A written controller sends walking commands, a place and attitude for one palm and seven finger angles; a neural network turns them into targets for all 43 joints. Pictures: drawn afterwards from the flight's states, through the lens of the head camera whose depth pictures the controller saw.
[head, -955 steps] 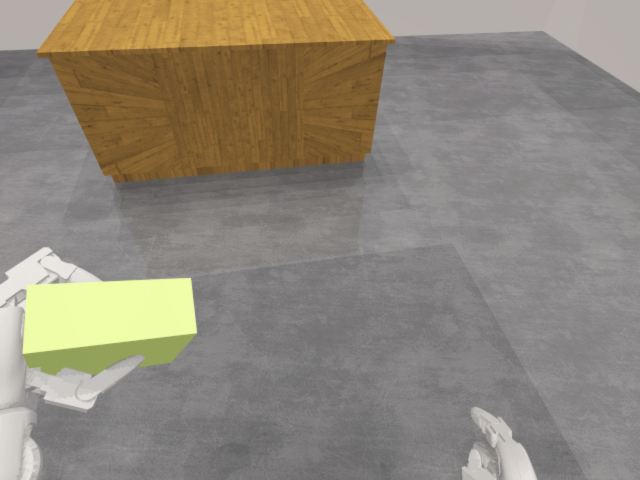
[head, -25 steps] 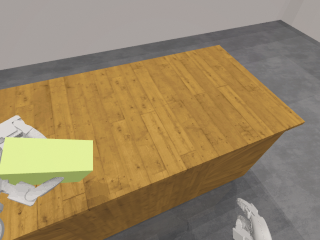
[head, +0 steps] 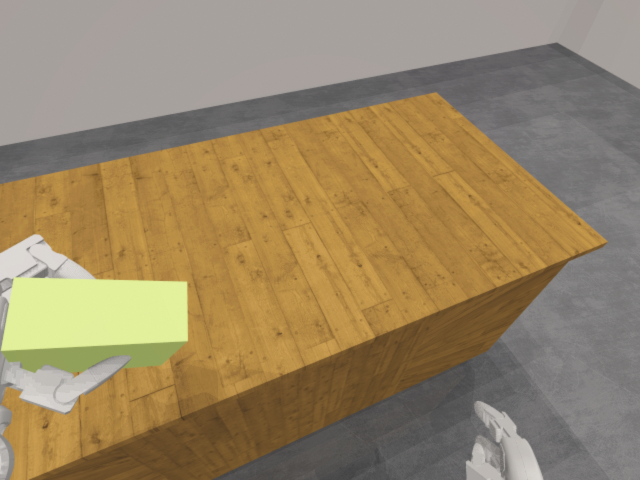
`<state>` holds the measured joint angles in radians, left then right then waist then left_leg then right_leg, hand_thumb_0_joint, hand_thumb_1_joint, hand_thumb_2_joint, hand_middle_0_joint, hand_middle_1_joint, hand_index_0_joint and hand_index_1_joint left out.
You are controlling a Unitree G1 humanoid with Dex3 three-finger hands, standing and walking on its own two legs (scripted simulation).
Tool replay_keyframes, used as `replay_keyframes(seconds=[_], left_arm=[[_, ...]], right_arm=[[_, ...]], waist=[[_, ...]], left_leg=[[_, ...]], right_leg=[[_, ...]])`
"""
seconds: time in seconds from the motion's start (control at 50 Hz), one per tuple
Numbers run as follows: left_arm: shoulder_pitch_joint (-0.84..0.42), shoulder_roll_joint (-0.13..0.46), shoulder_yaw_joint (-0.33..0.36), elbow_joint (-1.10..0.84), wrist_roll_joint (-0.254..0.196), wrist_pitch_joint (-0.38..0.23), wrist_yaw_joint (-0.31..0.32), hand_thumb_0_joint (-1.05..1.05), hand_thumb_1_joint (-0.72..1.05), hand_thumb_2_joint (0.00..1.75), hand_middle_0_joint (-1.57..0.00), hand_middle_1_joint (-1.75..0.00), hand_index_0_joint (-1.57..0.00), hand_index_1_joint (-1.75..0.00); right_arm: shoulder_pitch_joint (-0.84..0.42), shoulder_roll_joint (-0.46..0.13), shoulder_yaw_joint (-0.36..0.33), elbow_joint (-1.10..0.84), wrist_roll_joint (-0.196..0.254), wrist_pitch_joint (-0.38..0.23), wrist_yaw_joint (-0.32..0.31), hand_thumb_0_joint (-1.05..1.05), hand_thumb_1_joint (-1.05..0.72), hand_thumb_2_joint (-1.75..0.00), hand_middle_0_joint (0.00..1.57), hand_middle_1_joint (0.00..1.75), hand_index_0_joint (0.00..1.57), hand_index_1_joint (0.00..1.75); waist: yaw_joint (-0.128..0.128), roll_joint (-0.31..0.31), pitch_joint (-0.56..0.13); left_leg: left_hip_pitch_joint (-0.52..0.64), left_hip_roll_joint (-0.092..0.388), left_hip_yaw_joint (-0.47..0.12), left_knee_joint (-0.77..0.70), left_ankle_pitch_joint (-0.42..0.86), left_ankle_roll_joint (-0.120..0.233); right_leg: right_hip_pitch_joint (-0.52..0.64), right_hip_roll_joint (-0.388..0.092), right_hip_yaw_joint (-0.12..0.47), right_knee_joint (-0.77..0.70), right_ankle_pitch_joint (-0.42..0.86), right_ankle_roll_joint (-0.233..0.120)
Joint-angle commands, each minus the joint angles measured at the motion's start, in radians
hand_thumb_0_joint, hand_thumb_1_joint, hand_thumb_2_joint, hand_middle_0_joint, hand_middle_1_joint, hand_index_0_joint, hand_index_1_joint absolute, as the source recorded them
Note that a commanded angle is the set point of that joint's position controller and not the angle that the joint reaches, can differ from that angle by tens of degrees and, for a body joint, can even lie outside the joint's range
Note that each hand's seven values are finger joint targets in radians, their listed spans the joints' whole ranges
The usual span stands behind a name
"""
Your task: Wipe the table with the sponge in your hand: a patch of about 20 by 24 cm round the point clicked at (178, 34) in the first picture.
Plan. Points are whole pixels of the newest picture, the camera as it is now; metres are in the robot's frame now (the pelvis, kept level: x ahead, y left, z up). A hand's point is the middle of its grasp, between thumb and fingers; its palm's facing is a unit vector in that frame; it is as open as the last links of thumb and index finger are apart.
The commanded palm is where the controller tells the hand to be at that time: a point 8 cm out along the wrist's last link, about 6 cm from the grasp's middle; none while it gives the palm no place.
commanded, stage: shuffle to correct the standing spot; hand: left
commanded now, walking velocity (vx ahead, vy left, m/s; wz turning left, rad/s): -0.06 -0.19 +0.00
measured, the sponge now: (127, 328) +0.23 +0.20 +0.14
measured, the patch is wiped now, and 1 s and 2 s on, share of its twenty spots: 0.00 0.00 0.00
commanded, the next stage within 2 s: come to a stop and stand still in 1.00 s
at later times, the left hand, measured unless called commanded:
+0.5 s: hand (80, 324) +0.22 +0.23 +0.16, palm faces +0.31 -0.86 -0.41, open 9.5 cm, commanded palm +0.16 +0.27 +0.18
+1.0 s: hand (74, 323) +0.22 +0.23 +0.16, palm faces +0.30 -0.86 -0.42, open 9.5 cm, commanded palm +0.16 +0.28 +0.18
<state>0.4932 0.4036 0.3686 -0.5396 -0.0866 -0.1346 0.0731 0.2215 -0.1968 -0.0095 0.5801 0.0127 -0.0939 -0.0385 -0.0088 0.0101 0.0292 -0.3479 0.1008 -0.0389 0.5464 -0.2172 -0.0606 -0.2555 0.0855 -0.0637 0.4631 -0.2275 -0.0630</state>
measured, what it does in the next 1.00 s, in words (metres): stands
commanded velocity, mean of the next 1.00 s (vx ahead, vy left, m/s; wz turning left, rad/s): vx -0.05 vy -0.19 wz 0.00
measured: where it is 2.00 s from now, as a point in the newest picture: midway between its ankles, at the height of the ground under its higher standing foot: outside the picture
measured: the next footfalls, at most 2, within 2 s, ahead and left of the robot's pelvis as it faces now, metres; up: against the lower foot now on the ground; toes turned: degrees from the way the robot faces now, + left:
none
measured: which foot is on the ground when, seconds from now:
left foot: down 0.00-1.00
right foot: down 0.00-1.00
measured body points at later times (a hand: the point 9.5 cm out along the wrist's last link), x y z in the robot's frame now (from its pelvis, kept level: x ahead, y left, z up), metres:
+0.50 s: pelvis +0.00 -0.01 +0.00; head +0.02 +0.00 +0.45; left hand +0.19 +0.27 +0.19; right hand +0.17 -0.25 -0.08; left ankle +0.04 +0.16 -0.73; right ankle +0.01 -0.08 -0.73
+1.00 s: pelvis +0.00 -0.01 +0.00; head +0.03 +0.00 +0.45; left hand +0.20 +0.28 +0.19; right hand +0.17 -0.24 -0.08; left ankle +0.04 +0.16 -0.73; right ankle +0.01 -0.08 -0.73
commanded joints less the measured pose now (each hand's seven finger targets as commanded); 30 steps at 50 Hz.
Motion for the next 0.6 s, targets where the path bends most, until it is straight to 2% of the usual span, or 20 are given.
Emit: replay_keyframes(seconds=[0.0,0.06,0.08,0.2,0.28,0.36,0.38,0.4,0.46,0.48,0.5,0.58], left_arm=[[-0.052,0.17,0.125,-0.235,-0.016,-0.075,0.018,0.0,0.1,1.3,-1.2,-1.6,-1.2,-1.6],[-0.024,0.176,0.137,-0.211,-0.016,-0.073,0.016,0.0,0.1,1.3,-1.2,-1.6,-1.2,-1.6],[-0.024,0.187,0.144,-0.226,-0.019,-0.072,0.017,0.0,0.1,1.3,-1.2,-1.6,-1.2,-1.6],[-0.016,0.174,0.137,-0.21,-0.021,-0.07,0.016,0.0,0.1,1.3,-1.2,-1.6,-1.2,-1.6],[-0.033,0.182,0.136,-0.211,-0.027,-0.061,0.018,0.0,0.1,1.3,-1.2,-1.6,-1.2,-1.6],[-0.059,0.166,0.121,-0.201,-0.022,-0.06,0.022,0.0,0.1,1.3,-1.2,-1.6,-1.2,-1.6],[-0.075,0.184,0.126,-0.232,-0.025,-0.061,0.024,0.0,0.1,1.3,-1.2,-1.6,-1.2,-1.6],[-0.072,0.172,0.12,-0.228,-0.023,-0.065,0.025,0.0,0.1,1.3,-1.2,-1.6,-1.2,-1.6],[-0.057,0.177,0.129,-0.213,-0.019,-0.062,0.025,0.0,0.1,1.3,-1.2,-1.6,-1.2,-1.6],[-0.061,0.192,0.137,-0.235,-0.023,-0.063,0.025,0.0,0.1,1.3,-1.2,-1.6,-1.2,-1.6],[-0.056,0.17,0.122,-0.222,-0.02,-0.066,0.024,0.0,0.1,1.3,-1.2,-1.6,-1.2,-1.6],[-0.018,0.185,0.141,-0.212,-0.027,-0.059,0.021,0.0,0.1,1.3,-1.2,-1.6,-1.2,-1.6]], right_arm=[[-0.086,-0.131,-0.049,-0.155,-0.001,-0.055,-0.01,0.0,-0.9,-0.9,0.2,0.3,0.2,0.3],[-0.082,-0.131,-0.052,-0.16,0.001,-0.053,-0.007,0.0,-0.9,-0.9,0.2,0.3,0.2,0.3],[-0.09,-0.131,-0.049,-0.158,0.004,-0.052,-0.009,0.0,-0.9,-0.9,0.2,0.3,0.2,0.3],[-0.08,-0.132,-0.049,-0.158,0.002,-0.047,-0.011,0.0,-0.9,-0.9,0.2,0.3,0.2,0.3],[-0.087,-0.132,-0.049,-0.156,0.007,-0.048,-0.012,0.0,-0.9,-0.9,0.2,0.3,0.2,0.3],[-0.084,-0.132,-0.05,-0.152,0.005,-0.047,-0.01,0.0,-0.9,-0.9,0.2,0.3,0.2,0.3],[-0.099,-0.131,-0.047,-0.152,0.008,-0.048,-0.013,0.0,-0.9,-0.9,0.2,0.3,0.2,0.3],[-0.095,-0.131,-0.045,-0.151,0.002,-0.048,-0.013,0.0,-0.9,-0.9,0.2,0.3,0.2,0.3],[-0.092,-0.131,-0.048,-0.153,0.001,-0.047,-0.009,0.0,-0.9,-0.9,0.2,0.3,0.2,0.3],[-0.102,-0.13,-0.047,-0.151,0.005,-0.046,-0.011,0.0,-0.9,-0.9,0.2,0.3,0.2,0.3],[-0.094,-0.129,-0.045,-0.15,0.002,-0.045,-0.01,0.0,-0.9,-0.9,0.2,0.3,0.2,0.3],[-0.092,-0.128,-0.048,-0.154,0.007,-0.041,-0.008,0.0,-0.9,-0.9,0.2,0.3,0.2,0.3]], waist=[[-0.008,0.094,-0.145],[-0.005,0.082,-0.14],[-0.009,0.098,-0.142],[-0.01,0.065,-0.143],[-0.015,0.024,-0.131],[-0.014,0.012,-0.114],[-0.016,0.038,-0.112],[-0.014,0.051,-0.116],[-0.008,0.053,-0.119],[-0.012,0.076,-0.122],[-0.011,0.07,-0.118],[-0.012,0.057,-0.146]], left_leg=[[0.104,0.065,-0.064,-0.073,0.085,0.083],[0.087,0.068,-0.068,-0.075,0.056,0.081],[0.102,0.065,-0.068,-0.086,0.06,0.08],[0.092,0.059,-0.061,-0.072,0.036,0.08],[0.117,0.037,-0.037,-0.033,0.032,0.073],[0.101,0.029,-0.038,-0.019,-0.024,0.075],[0.119,0.032,-0.042,-0.039,-0.012,0.076],[0.107,0.043,-0.054,-0.052,-0.002,0.082],[0.087,0.052,-0.059,-0.048,0.032,0.085],[0.102,0.05,-0.058,-0.059,0.043,0.083],[0.091,0.051,-0.056,-0.053,0.045,0.085],[0.113,0.042,-0.044,-0.03,0.082,0.078]], right_leg=[[0.016,-0.13,0.103,-0.082,0.127,0.017],[0.019,-0.13,0.108,-0.089,0.105,0.021],[0.015,-0.128,0.105,-0.086,0.11,0.017],[0.009,-0.134,0.106,-0.091,0.101,0.016],[-0.027,-0.158,0.134,-0.108,0.122,0.001],[-0.051,-0.167,0.151,-0.115,0.064,-0.002],[-0.056,-0.163,0.144,-0.108,0.069,-0.005],[-0.042,-0.152,0.128,-0.098,0.061,0.004],[-0.012,-0.147,0.127,-0.098,0.087,0.019],[-0.008,-0.146,0.124,-0.095,0.099,0.013],[-0.004,-0.142,0.115,-0.096,0.099,0.016],[0.005,-0.156,0.125,-0.093,0.146,0.006]])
